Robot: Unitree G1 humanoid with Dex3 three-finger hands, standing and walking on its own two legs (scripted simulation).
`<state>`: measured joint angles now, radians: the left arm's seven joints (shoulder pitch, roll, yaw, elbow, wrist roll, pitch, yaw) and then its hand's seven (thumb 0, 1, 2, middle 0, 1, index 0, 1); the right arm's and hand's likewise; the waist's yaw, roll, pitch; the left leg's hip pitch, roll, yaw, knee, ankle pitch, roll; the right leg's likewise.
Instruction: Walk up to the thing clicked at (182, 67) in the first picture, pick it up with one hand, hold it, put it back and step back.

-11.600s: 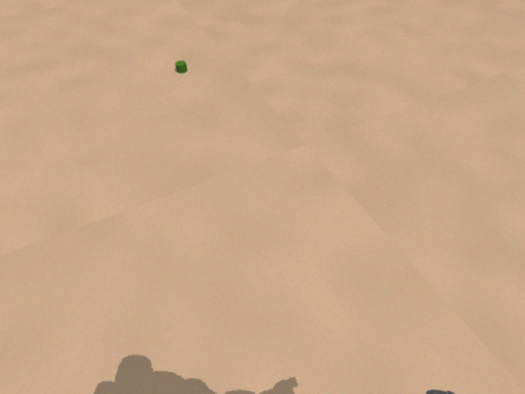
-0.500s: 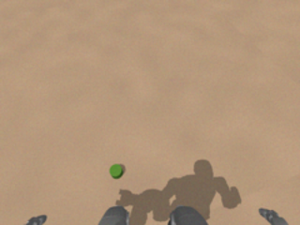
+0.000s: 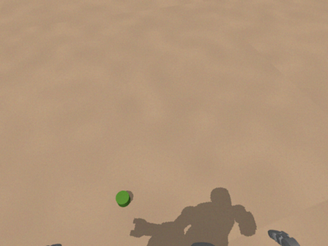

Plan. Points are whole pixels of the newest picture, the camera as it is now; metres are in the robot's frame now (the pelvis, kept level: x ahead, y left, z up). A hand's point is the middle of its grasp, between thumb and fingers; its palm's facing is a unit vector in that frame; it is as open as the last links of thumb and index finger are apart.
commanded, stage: walk up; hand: left
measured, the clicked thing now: (123, 198) +0.43 +0.24 -0.74
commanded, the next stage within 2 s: stand in 1.14 s
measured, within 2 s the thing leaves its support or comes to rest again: neither
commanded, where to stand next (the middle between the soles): +0.04 +0.01 m, yaw -1 degrees
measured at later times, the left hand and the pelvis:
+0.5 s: hand out of the picture +0.08 +0.27 -0.14, palm faces +0.00 -0.95 -0.32, open 7.4 cm; pelvis -0.01 +0.02 +0.02, yaw -1 degrees
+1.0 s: hand out of the picture +0.06 +0.28 -0.14, palm faces +0.00 -0.94 -0.33, open 7.4 cm; pelvis +0.00 +0.03 +0.02, yaw -1 degrees
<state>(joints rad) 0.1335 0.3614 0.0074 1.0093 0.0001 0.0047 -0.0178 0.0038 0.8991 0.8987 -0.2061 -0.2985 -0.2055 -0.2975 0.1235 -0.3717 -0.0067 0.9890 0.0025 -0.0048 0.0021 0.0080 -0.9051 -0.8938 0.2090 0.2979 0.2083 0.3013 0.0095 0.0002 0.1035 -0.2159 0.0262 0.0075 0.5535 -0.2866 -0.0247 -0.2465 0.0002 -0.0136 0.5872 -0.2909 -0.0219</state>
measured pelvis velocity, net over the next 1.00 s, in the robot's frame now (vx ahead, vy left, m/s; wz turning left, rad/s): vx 0.00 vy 0.03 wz -0.01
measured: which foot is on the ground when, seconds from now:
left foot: down 0.00-1.00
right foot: down 0.00-1.00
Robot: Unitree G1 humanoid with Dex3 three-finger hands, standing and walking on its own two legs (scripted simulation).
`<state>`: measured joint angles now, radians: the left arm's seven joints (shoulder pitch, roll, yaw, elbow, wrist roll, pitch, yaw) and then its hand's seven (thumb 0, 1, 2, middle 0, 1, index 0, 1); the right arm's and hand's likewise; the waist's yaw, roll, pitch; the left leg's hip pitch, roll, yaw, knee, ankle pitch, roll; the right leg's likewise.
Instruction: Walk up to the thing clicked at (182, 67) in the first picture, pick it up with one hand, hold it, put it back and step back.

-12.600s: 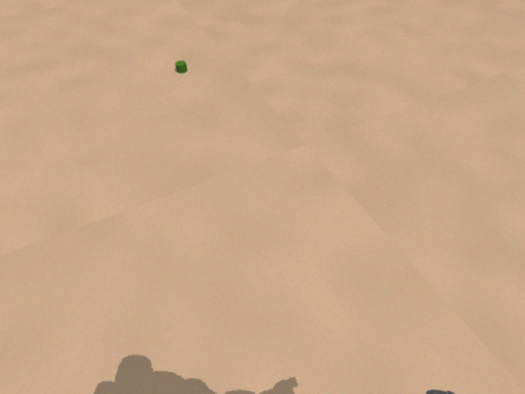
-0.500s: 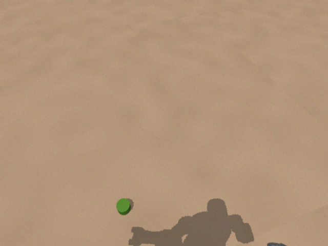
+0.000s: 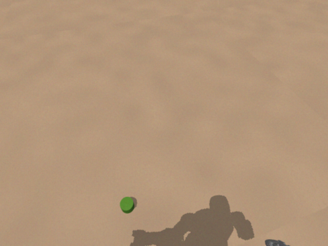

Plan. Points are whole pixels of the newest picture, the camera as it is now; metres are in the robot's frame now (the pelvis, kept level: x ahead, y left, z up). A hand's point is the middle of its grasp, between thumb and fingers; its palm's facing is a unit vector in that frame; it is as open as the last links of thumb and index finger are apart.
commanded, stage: walk up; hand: left
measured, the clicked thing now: (127, 205) +0.43 +0.22 -0.75
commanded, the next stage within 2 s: stand in 0.14 s
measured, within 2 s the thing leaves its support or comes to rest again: neither
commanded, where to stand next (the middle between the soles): +0.04 -0.02 m, yaw -1 degrees
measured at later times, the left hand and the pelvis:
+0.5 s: hand out of the picture +0.08 +0.25 -0.16, palm faces -0.01 -0.94 -0.34, open 7.4 cm; pelvis +0.02 +0.00 +0.00, yaw +1 degrees
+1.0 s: hand out of the picture +0.09 +0.25 -0.16, palm faces +0.00 -0.94 -0.35, open 7.4 cm; pelvis +0.02 +0.00 +0.00, yaw +1 degrees
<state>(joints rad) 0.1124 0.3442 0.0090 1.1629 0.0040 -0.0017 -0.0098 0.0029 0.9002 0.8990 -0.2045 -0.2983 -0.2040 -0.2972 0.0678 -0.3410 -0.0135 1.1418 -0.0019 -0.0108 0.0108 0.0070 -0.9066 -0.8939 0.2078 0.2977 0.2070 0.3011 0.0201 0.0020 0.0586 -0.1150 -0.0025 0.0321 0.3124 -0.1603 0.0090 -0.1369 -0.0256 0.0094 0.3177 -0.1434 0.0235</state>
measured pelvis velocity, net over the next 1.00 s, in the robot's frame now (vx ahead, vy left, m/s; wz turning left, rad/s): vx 0.02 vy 0.00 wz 0.02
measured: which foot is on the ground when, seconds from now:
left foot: down 0.00-1.00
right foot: down 0.00-1.00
